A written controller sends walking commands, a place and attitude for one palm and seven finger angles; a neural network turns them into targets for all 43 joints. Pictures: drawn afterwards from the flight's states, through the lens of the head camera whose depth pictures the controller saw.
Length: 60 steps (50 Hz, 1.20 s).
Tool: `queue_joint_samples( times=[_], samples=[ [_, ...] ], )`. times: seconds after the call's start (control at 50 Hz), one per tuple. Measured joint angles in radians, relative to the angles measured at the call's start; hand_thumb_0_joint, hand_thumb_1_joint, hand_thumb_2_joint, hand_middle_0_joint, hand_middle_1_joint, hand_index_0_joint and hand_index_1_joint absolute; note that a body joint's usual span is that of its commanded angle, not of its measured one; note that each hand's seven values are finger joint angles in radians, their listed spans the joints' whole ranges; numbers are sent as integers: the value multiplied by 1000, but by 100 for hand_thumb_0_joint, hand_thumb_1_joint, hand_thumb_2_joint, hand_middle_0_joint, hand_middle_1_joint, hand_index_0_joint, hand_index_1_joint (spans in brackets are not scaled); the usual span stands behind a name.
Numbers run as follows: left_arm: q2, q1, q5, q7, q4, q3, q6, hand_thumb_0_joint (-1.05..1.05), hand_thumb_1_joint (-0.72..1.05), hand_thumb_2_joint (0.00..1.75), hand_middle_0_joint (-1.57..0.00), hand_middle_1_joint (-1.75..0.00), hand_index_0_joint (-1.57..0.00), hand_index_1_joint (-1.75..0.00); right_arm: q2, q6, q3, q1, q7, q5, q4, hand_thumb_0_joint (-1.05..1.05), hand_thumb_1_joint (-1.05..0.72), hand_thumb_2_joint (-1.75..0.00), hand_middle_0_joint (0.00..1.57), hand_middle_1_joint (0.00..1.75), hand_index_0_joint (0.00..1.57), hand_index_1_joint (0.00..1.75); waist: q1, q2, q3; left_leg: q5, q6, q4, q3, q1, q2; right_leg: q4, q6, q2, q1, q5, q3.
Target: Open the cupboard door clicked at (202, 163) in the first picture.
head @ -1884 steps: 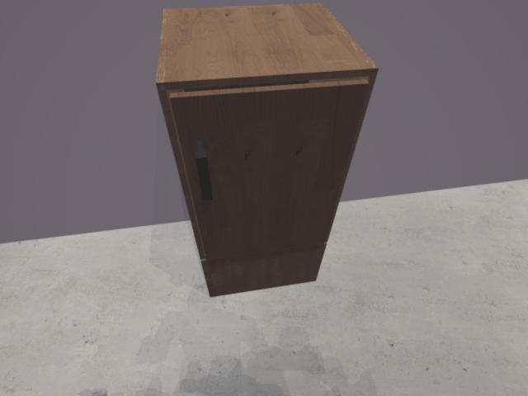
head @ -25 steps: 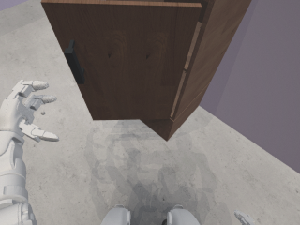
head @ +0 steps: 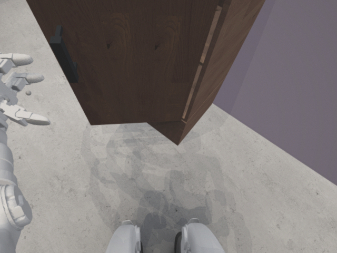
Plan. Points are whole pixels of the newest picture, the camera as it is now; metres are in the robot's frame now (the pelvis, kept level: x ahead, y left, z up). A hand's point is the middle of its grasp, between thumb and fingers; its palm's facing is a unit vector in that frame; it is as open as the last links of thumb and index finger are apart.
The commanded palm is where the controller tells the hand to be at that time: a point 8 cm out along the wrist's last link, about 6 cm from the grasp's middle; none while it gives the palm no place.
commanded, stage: move the hooked fingers beside the handle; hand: left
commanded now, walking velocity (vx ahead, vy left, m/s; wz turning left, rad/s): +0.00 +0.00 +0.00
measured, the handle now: (66, 55) +0.57 +0.25 +0.05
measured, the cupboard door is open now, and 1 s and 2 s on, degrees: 44 44 44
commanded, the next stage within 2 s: slide the fingers in behind the handle in 1.26 s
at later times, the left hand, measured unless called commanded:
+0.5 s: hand (35, 66) +0.51 +0.30 +0.07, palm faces +0.08 -1.00 -0.02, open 14.0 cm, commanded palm +0.50 +0.33 +0.06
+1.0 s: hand (32, 70) +0.50 +0.30 +0.07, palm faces +0.07 -1.00 -0.02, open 14.0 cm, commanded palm +0.49 +0.33 +0.06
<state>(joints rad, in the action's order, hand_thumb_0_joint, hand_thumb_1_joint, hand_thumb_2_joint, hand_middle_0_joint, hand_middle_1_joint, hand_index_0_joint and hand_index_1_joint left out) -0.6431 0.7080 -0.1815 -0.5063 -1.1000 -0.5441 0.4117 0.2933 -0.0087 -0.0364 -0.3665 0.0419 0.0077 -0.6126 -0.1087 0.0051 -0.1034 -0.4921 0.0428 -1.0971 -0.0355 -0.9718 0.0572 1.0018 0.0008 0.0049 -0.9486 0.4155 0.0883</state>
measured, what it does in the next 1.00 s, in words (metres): stands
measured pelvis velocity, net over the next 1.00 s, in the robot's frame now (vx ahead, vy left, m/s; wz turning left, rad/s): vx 0.01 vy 0.01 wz -0.02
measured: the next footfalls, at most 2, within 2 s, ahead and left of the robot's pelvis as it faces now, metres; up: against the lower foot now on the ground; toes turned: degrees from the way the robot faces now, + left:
none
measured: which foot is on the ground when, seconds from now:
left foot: down 0.00-1.00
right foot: down 0.00-1.00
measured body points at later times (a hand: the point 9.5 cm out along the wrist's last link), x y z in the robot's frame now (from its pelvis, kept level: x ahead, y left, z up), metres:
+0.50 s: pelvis +0.00 +0.01 -0.01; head +0.17 +0.05 +0.40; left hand +0.50 +0.36 +0.07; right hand +0.00 -0.27 -0.10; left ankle +0.01 +0.09 -0.66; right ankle +0.03 -0.13 -0.66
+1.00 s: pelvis +0.01 +0.01 +0.00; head +0.16 +0.05 +0.42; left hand +0.49 +0.36 +0.07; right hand +0.01 -0.27 -0.10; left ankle +0.01 +0.09 -0.66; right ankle +0.03 -0.13 -0.66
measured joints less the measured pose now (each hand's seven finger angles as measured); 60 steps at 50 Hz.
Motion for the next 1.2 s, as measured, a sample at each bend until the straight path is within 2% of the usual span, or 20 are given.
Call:
queue_joint_samples(
  times=[0.06,0.16,0.24,0.56,0.8,1.0,1.2],
  samples=[
    [-13,42,10,6,-38,5,-3,-1,-50,30,-30,-120,-30,-120,1,-8,-6,0,1,-2,-7,0,-91,-90,20,30,20,30,-8,-1,1,0,2,-5,3,-11,-1,1,2,1,-8,-1,3],
    [-55,106,45,23,-83,-1,-14,-1,-51,30,-30,-120,-30,-120,4,-15,-15,3,3,-8,2,0,-91,-90,20,30,21,30,-34,1,5,-2,4,-22,9,-46,-1,12,3,1,-38,-1,8],
    [-81,143,51,27,-97,-13,-12,-1,-50,30,-30,-120,-30,-120,6,-24,-17,1,-1,-13,7,0,-91,-90,20,30,21,30,-48,3,7,-6,6,-33,8,-66,3,17,5,-3,-57,-2,7],
    [-197,289,107,35,-170,-21,-62,-1,-50,30,-30,-120,-30,-120,8,-61,-42,-26,-8,-22,20,0,-91,-90,20,30,21,30,-96,18,19,-15,8,-67,20,-154,10,32,7,-10,-133,-2,16],
    [-159,193,100,39,-92,-75,-61,-1,-50,30,-30,-120,-30,-120,-6,-78,-30,-43,-29,-24,26,0,-91,-90,20,30,21,30,-85,17,13,-22,8,-47,11,-124,22,6,8,-23,-108,-4,6],
    [-129,174,73,27,-101,-23,-51,-1,-50,30,-30,-120,-30,-120,-4,-79,-26,-20,-25,-16,22,0,-91,-90,20,30,21,30,-64,12,5,-18,6,-28,19,-81,15,-13,7,-19,-60,-4,14],
    [-128,199,79,38,-121,-14,-28,-1,-50,30,-30,-120,-30,-120,5,-65,-28,10,-17,-18,27,0,-91,-90,20,30,20,30,-67,10,9,-18,5,-50,25,-102,11,12,5,-14,-79,1,19]
  ],
)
